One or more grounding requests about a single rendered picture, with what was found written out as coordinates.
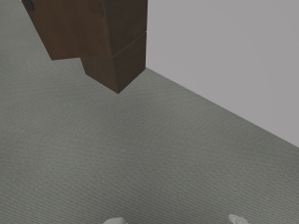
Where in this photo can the robot right hand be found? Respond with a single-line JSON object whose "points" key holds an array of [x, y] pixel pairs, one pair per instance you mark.
{"points": [[237, 220]]}

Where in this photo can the handle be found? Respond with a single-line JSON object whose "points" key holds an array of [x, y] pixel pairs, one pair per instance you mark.
{"points": [[30, 5]]}

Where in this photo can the cupboard door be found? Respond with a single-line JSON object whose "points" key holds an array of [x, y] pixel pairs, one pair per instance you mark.
{"points": [[69, 29]]}

